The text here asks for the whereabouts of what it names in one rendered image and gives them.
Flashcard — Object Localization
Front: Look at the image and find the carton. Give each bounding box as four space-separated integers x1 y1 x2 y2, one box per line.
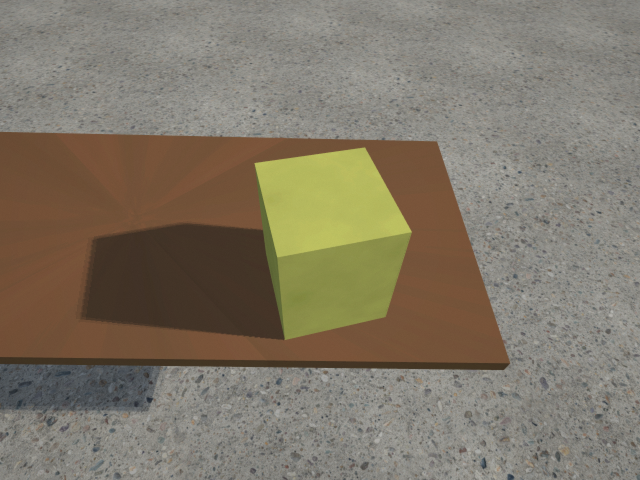
255 147 412 340

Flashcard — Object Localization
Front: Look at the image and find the table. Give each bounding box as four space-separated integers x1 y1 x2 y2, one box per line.
0 132 510 370

